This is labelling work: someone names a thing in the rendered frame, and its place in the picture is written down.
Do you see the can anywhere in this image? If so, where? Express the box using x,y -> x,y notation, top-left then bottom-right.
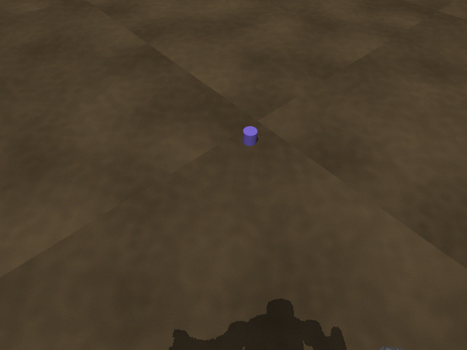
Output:
243,126 -> 258,146

